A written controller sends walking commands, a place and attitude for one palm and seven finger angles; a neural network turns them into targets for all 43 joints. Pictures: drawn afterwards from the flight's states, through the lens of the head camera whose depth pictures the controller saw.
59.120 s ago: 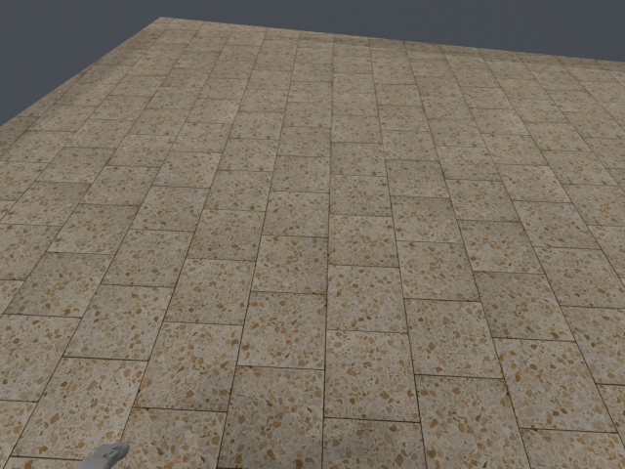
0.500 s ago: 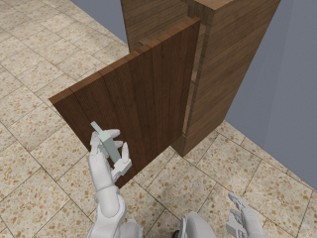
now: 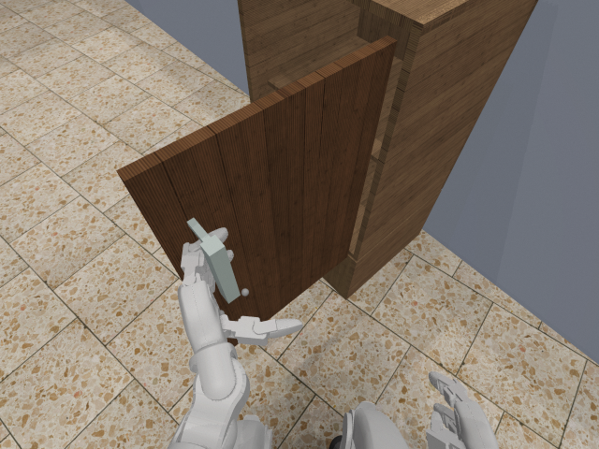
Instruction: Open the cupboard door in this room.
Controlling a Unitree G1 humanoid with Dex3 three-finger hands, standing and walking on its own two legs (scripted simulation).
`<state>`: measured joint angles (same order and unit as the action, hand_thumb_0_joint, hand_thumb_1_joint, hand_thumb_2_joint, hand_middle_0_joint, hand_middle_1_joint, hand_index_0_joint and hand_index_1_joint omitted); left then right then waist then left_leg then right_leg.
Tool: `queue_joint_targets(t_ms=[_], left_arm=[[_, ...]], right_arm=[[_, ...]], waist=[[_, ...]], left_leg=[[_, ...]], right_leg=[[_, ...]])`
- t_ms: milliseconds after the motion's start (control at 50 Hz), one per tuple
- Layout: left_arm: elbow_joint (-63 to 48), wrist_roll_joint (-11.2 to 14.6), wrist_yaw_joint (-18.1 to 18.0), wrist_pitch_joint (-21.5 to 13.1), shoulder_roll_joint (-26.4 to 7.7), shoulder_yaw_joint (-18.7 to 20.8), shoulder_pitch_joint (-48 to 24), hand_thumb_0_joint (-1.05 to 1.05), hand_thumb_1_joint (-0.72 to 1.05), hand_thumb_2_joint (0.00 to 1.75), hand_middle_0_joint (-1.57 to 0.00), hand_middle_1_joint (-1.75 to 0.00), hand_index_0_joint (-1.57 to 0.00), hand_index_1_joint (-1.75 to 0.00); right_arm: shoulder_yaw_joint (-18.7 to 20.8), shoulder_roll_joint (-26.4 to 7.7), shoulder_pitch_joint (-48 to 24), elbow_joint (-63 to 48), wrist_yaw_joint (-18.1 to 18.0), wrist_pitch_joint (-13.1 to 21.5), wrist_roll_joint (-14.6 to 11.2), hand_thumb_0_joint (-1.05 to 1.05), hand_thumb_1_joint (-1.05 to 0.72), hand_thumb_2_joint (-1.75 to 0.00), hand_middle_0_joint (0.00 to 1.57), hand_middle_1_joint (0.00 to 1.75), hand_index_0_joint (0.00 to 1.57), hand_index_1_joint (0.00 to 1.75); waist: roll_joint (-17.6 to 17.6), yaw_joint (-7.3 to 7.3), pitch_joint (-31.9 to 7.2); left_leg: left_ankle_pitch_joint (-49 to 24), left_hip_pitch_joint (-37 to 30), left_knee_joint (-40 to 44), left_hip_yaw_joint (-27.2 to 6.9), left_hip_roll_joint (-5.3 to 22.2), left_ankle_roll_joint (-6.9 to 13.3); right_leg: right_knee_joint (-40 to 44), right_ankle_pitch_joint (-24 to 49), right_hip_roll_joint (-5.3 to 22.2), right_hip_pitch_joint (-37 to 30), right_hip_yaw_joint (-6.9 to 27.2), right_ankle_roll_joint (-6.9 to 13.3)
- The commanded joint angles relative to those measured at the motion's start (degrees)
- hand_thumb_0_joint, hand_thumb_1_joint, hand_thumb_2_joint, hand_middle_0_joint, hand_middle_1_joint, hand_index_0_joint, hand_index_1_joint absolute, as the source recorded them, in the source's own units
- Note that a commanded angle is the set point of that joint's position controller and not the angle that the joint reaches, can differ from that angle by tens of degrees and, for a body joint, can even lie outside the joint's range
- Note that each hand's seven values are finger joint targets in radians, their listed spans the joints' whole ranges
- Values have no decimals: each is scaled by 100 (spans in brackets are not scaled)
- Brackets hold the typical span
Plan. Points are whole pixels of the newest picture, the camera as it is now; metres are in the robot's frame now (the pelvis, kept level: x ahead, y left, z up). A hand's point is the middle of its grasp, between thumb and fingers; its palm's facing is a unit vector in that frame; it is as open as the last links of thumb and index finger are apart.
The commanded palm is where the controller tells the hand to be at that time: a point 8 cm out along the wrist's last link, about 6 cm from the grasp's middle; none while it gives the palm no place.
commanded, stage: open thumb and fingers to let go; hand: left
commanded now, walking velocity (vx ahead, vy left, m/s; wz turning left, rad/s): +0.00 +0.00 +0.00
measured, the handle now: (214, 262) +0.35 +0.14 +0.04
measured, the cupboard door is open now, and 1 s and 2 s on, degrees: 89 94 93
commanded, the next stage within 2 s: slide the hand sideways off the handle in 0.12 s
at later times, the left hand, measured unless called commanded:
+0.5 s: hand (245, 329) +0.26 +0.08 +0.04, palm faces -0.12 -0.99 +0.05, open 16.2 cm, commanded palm +0.24 +0.13 +0.03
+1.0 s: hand (223, 352) +0.23 +0.11 +0.03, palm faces -0.03 -1.00 -0.02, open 16.1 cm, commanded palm +0.20 +0.18 +0.03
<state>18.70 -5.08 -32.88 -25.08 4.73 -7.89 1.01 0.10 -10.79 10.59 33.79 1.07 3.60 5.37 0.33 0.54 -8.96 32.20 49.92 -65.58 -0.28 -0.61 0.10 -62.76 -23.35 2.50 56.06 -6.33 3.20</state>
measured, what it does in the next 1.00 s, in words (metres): stands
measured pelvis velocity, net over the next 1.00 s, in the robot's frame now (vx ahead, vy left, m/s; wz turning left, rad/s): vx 0.01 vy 0.01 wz -0.01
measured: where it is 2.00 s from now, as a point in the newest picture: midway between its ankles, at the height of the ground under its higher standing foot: outside the picture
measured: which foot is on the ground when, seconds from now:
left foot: down 0.00-1.00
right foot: down 0.00-1.00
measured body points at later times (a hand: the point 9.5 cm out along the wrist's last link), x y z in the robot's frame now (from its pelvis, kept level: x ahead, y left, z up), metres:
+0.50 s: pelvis +0.00 +0.02 +0.00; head +0.07 +0.01 +0.44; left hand +0.26 +0.14 +0.04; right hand +0.18 -0.20 -0.10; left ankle +0.00 +0.12 -0.65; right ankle +0.07 -0.09 -0.65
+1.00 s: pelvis +0.01 +0.01 -0.01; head +0.09 +0.00 +0.43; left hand +0.23 +0.16 +0.04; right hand +0.19 -0.21 -0.10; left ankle +0.00 +0.12 -0.65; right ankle +0.07 -0.09 -0.65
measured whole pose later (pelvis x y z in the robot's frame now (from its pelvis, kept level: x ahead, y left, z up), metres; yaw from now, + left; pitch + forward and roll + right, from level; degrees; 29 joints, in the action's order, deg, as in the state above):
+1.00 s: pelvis +0.01 +0.01 -0.01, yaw -1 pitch +17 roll +0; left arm -5.6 3.3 -0.4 -22.8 -5.7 -7.8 24.1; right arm -1.5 -11.8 13.9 23.8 -0.2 3.5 1.2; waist 1.0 -0.5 -9.2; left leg 35.5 52.0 -70.1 0.4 -0.6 0.8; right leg -67.4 -26.2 2.5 58.7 -5.5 2.6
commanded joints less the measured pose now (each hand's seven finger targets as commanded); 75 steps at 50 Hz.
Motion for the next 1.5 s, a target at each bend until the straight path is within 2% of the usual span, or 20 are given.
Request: queue_joint_targets(t_ms=[0, 80, 200, 220, 240, 260, 300, 360, 400, 440, 540, 560, 600, 700, 760, 880, 980, 1220, 1360, 1480], left_arm=[[-1367, -174, -101, -282, 322, -245, -806, 0, -50, 30, -18, -50, -18, -50], [-1431, -312, -188, -164, 472, -424, -775, 0, -50, 30, -15, -30, -15, -30], [-1557, -384, -270, -114, 481, -423, -820, 0, -50, 30, -15, -30, -15, -30], [-1704, -930, 877, -280, -29, -1555, -567, 0, -50, 30, -15, -30, -15, -30], [-1952, -715, 1486, -483, -507, -1040, -799, 0, -50, 30, -15, -30, -15, -30], [-2129, -611, 1893, -599, -785, -895, -802, 0, -50, 30, -15, -30, -15, -30], [-2372, -336, 2616, -677, -760, -1035, -627, 0, -50, 30, -15, -30, -15, -30], [-2558, 687, 3346, -542, -284, -1095, -481, 0, -50, 30, -15, -30, -15, -30], [-2513, 1165, 3331, -357, -223, -778, -40, 0, -50, 30, -15, -30, -15, -30], [-2560, 1213, 3112, -242, -312, -510, 407, 0, -50, 30, -15, -30, -15, -30], [-2605, 463, 2524, -167, -652, -364, 957, 0, -50, 30, -15, -30, -15, -30], [-2689, 322, 2462, -185, -864, -220, 1023, 0, -50, 30, -15, -30, -15, -30], [-2914, 193, 2472, -210, -821, -359, 981, 0, -50, 30, -15, -30, -15, -30], [-3430, 512, 2728, -229, -822, -354, 1181, 0, -50, 30, -15, -30, -15, -30], [-3409, 673, 2854, -169, -941, -155, 1386, 0, -50, 30, -15, -30, -15, -30], [-3596, 900, 3082, -126, -1197, 253, 2157, 0, -50, 30, -15, -30, -15, -30], [-3626, 1031, 3280, -172, -1411, 604, 2729, 0, -50, 30, -15, -30, -15, -30], [-4003, 1577, 4050, -486, -1797, 1224, 3360, 0, -50, 30, -15, -30, -15, -30], [-3925, 1903, 4570, -425, -2083, 1622, 3490, 0, -50, 30, -15, -30, -15, -30], [-4164, 2048, 4757, -437, -1965, 1361, 3088, 0, -50, 30, -15, -30, -15, -30]], right_arm=[[204, -576, -247, -893, -17, 291, -25, 0, -90, -90, 20, 30, 20, 30], [192, -565, -236, -902, 4, 299, -7, 0, -90, -90, 20, 30, 20, 30], [182, -541, -296, -891, -16, 300, -6, 0, -90, -90, 20, 30, 20, 30], [181, -770, 123, -805, -11, 297, -50, 0, -90, -90, 20, 30, 20, 30], [208, -724, 108, -885, -44, 288, -106, 0, -90, -90, 20, 30, 20, 30], [208, -752, 92, -936, -82, 247, -116, 0, -90, -90, 20, 30, 20, 30], [187, -722, 26, -1050, -100, 286, -207, 0, -90, -90, 20, 30, 20, 30], [109, -718, -157, -1312, -129, 399, -424, 0, -90, -90, 20, 30, 20, 30], [99, -746, -213, -1444, -163, 445, -493, 0, -90, -90, 20, 30, 20, 30], [113, -784, -206, -1572, -151, 436, -493, 0, -90, -90, 20, 30, 20, 30], [142, -773, 25, -1731, 2, 300, -377, 0, -90, -90, 20, 30, 20, 30], [156, -779, 25, -1746, 3, 272, -367, 0, -90, -90, 20, 30, 20, 30], [150, -747, 20, -1818, 16, 230, -362, 0, -90, -90, 20, 30, 20, 30], [116, -744, -7, -1903, -64, 243, -398, 0, -90, -90, 20, 30, 20, 30], [110, -750, 20, -1884, -143, 273, -427, 0, -90, -90, 20, 30, 20, 30], [122, -738, 58, -1940, -190, 326, -450, 0, -90, -90, 20, 30, 20, 30], [168, -733, 72, -1927, -219, 341, -479, 0, -90, -90, 20, 30, 20, 30], [282, -749, 28, -1863, -331, 448, -544, 0, -90, -90, 20, 30, 20, 30], [332, -773, -53, -1810, -422, 440, -616, 0, -90, -90, 20, 30, 20, 30], [275, -874, -55, -1857, -460, 591, -610, 0, -90, -90, 20, 30, 20, 30]], waist=[[-220, -5, -1776], [-266, 38, -1671], [-336, 13, -1642], [-449, 495, -1415], [-384, 356, -1621], [-161, 240, -1825], [66, 241, -1795], [115, 222, -1478], [-162, 108, -1331], [-359, -30, -1320], [-482, -86, -1169], [-460, -142, -1215], [-302, -91, -1198], [-86, -32, -1288], [-325, 11, -1229], [-310, -130, -1431], [-443, -127, -1325], [-183, -117, -1490], [-333, -39, -1315], [46, 18, -1194]], left_leg=[[-1258, -182, 1045, -117, -94, -18], [-1377, -271, 1066, -162, -46, -41], [-1319, -247, 1037, -187, -43, -56], [-1267, -323, 894, -200, -21, 24], [-1287, -201, 851, -207, -49, 53], [-1401, -218, 851, -187, -73, 55], [-1385, -331, 852, -225, -78, 37], [-1095, -382, 986, -296, -95, 30], [-906, -281, 1078, -322, -98, 11], [-950, -221, 1119, -333, -98, -17], [-1013, 87, 942, -274, -105, -30], [-1051, 121, 908, -267, -108, -33], [-915, 120, 877, -236, -108, -29], [-693, 103, 832, -235, -129, -1], [-675, 203, 773, -264, -128, 22], [-969, 354, 644, -168, -158, 32], [-1005, 558, 496, -108, -154, 37], [-1103, 828, 79, -98, -148, 19], [-937, 1091, -85, -140, -123, 25], [-777, 862, -35, -207, -109, 47]], right_leg=[[889, 692, -100, -2013, 414, -98], [820, 732, -136, -1832, 302, -80], [787, 603, -146, -1741, 300, -71], [772, 913, -67, -1604, 473, -93], [702, 1077, -21, -1806, 503, -58], [614, 1271, -13, -2001, 572, -20], [566, 1207, -21, -1901, 537, -10], [710, 653, -93, -1752, 427, -6], [770, 360, -126, -1742, 337, -50], [675, 309, -138, -1719, 267, -62], [433, 348, -103, -1493, 324, -53], [399, 368, -107, -1517, 358, -32], [414, 274, -95, -1451, 405, -29], [517, 81, -126, -1471, 437, -50], [545, 59, -158, -1506, 441, -73], [502, 485, -136, -1836, 544, -104], [540, 628, -125, -1975, 695, -134], [430, 738, -94, -2000, 943, -173], [520, 432, -57, -1959, 1097, -217], [418, -253, -171, -1324, 815, -136]])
